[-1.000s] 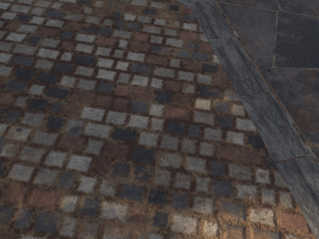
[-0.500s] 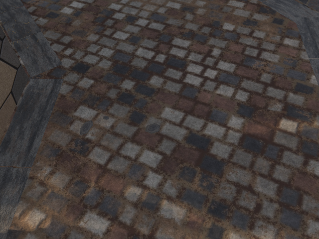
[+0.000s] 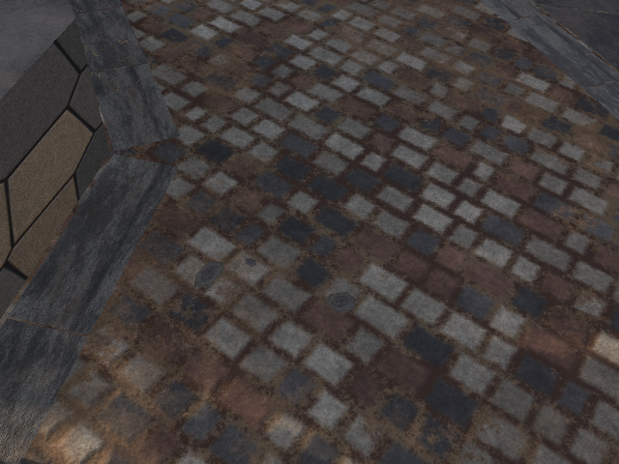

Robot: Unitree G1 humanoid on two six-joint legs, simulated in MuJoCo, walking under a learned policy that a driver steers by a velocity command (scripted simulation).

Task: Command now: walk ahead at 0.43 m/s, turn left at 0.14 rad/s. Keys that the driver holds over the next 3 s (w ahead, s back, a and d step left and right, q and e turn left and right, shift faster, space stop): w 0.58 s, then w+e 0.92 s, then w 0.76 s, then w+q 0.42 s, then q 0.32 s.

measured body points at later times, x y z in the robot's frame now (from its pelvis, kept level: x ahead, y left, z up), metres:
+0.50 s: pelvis +0.29 -0.04 +0.00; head +0.31 -0.04 +0.45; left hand +0.32 +0.24 -0.13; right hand +0.46 -0.30 -0.10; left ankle +0.40 +0.14 -0.68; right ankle +0.28 -0.13 -0.75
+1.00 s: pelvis +0.57 +0.03 +0.00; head +0.60 +0.03 +0.45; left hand +0.76 +0.28 -0.11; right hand +0.58 -0.26 -0.12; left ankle +0.56 +0.13 -0.75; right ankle +0.64 -0.15 -0.67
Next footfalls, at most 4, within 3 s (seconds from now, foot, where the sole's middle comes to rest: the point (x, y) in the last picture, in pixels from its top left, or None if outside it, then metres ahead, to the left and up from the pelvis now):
0.22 right None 0.32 -0.13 -0.78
0.72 left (230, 414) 0.60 0.13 -0.78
1.24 right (354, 321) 0.84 -0.17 -0.78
1.74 left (326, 216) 1.19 -0.12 -0.78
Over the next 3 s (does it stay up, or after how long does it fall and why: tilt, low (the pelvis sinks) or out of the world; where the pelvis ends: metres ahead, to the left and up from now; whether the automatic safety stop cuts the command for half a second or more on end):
stays up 1.54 -0.45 -0.01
